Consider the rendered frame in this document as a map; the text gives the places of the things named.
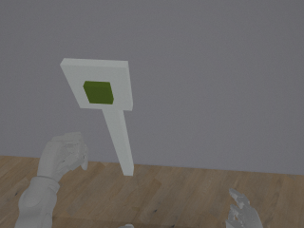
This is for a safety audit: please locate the left robot forearm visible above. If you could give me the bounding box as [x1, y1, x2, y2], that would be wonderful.
[14, 176, 60, 228]

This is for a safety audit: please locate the button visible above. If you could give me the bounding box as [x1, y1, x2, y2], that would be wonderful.
[83, 81, 114, 105]

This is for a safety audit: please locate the panel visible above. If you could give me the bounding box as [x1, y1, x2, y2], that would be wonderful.
[60, 58, 134, 176]

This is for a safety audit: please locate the robot left hand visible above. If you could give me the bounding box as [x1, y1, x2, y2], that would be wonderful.
[37, 131, 89, 182]

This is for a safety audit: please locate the robot right hand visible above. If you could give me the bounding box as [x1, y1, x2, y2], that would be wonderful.
[225, 188, 263, 228]

